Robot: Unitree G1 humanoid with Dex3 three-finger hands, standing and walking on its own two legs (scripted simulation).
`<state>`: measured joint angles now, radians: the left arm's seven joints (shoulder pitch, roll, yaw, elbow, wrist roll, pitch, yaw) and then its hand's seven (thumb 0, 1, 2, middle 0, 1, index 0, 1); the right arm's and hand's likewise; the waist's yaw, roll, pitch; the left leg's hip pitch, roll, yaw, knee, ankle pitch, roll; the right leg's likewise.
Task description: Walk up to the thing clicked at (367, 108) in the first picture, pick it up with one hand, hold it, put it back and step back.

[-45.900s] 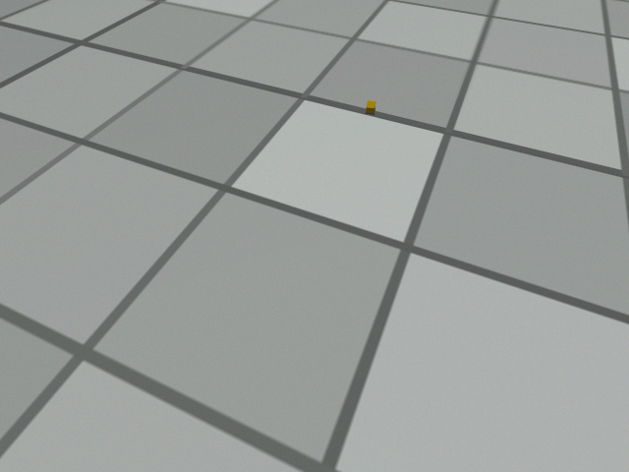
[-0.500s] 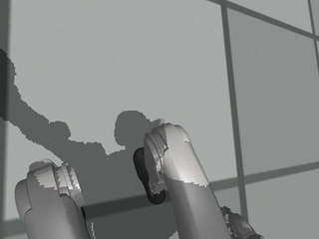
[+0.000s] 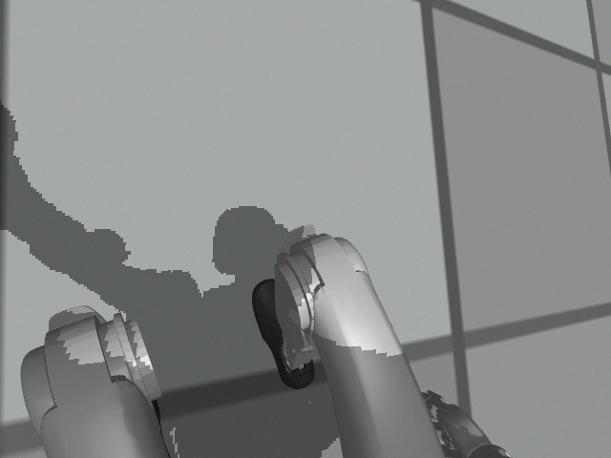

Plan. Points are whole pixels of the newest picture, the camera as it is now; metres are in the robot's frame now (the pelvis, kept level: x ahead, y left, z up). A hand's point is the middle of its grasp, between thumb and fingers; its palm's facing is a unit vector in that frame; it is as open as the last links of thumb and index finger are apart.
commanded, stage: rise first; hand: left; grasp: from above
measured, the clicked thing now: out of the picture +0.57 +0.29 -0.31
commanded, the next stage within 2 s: none
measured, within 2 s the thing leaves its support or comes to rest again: neither
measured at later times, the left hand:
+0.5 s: hand out of the picture +0.53 +0.32 -0.18, palm faces -0.45 -0.05 -0.89, open 11.2 cm
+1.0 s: hand out of the picture +0.53 +0.32 -0.18, palm faces -0.45 -0.05 -0.89, open 11.4 cm
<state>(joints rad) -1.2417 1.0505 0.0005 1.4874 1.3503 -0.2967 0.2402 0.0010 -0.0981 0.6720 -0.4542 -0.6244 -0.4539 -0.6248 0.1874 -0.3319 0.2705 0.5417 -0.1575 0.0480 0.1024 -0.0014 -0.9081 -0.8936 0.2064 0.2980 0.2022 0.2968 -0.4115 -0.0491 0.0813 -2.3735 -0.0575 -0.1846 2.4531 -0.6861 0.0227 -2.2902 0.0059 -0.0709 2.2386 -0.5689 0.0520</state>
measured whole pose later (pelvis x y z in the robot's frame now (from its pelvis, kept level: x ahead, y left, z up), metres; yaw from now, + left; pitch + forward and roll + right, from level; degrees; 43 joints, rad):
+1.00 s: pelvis +0.00 +0.00 +0.00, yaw +0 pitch +34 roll -15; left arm -1.25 1.06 0.00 1.48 1.35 -0.29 0.24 0.00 -0.08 0.66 -0.47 -0.59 -0.47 -0.59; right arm 0.19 -0.34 0.27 0.53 -0.16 0.04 0.10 0.00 -0.91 -0.89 0.21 0.30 0.20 0.30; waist -0.42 -0.05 0.09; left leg -2.38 -0.05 -0.19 2.46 -0.69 0.02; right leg -2.30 0.00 -0.08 2.24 -0.56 0.05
